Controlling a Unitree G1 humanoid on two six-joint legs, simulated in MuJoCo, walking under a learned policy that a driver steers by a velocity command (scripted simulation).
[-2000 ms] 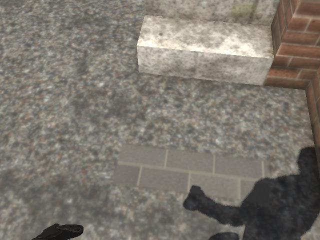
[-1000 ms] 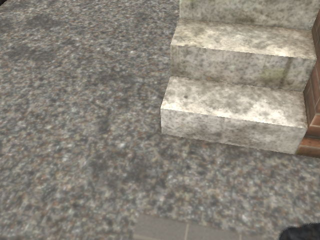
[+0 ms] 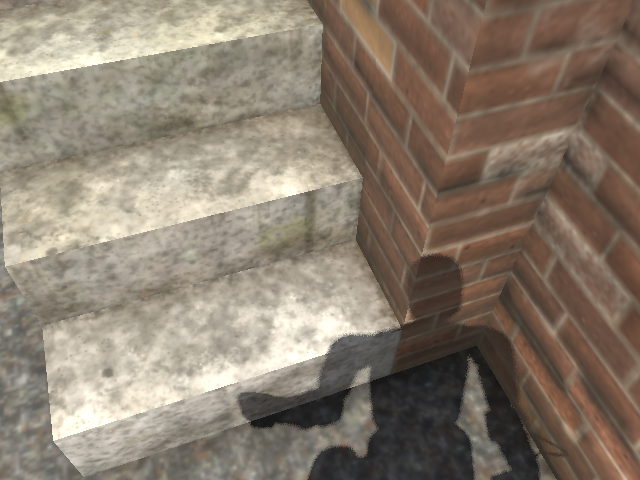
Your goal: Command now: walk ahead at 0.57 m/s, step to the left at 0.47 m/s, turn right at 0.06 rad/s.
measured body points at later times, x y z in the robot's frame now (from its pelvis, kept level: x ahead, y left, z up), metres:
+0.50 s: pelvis +0.29 +0.15 -0.02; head +0.32 +0.16 +0.43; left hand +0.32 +0.45 -0.15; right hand +0.42 -0.10 -0.14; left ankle +0.38 +0.29 -0.74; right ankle +0.19 -0.04 -0.70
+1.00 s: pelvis +0.36 +0.17 +0.01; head +0.36 +0.16 +0.46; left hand +0.40 +0.39 -0.14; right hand +0.41 -0.06 -0.15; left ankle +0.38 +0.29 -0.74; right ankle +0.34 +0.10 -0.74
